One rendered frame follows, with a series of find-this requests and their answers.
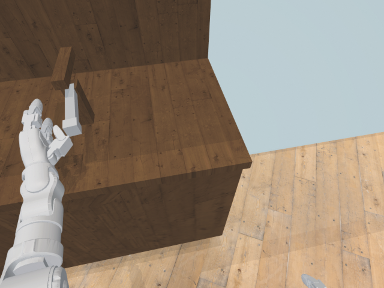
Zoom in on left robot forearm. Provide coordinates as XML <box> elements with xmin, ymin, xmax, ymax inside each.
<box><xmin>0</xmin><ymin>163</ymin><xmax>65</xmax><ymax>285</ymax></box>

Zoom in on robot left hand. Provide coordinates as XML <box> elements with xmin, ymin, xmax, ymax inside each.
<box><xmin>19</xmin><ymin>99</ymin><xmax>73</xmax><ymax>168</ymax></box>

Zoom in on tap lever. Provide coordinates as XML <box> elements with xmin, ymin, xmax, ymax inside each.
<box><xmin>62</xmin><ymin>83</ymin><xmax>82</xmax><ymax>137</ymax></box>

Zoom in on robot left upper arm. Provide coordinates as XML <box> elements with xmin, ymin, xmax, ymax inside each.
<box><xmin>0</xmin><ymin>266</ymin><xmax>69</xmax><ymax>288</ymax></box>

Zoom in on robot right hand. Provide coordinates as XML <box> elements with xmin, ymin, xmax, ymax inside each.
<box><xmin>301</xmin><ymin>274</ymin><xmax>326</xmax><ymax>288</ymax></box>

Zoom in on counter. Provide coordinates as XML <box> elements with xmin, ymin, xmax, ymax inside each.
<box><xmin>0</xmin><ymin>0</ymin><xmax>252</xmax><ymax>278</ymax></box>

